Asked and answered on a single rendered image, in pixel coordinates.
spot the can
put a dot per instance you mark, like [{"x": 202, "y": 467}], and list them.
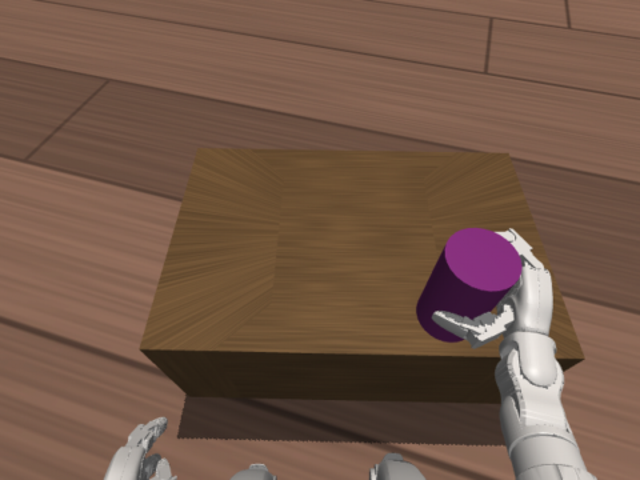
[{"x": 475, "y": 270}]

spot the right robot arm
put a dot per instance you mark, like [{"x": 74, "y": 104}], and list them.
[{"x": 539, "y": 440}]

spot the right robot hand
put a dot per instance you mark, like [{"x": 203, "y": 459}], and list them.
[{"x": 527, "y": 306}]

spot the left robot hand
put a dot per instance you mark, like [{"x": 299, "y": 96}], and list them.
[{"x": 129, "y": 462}]

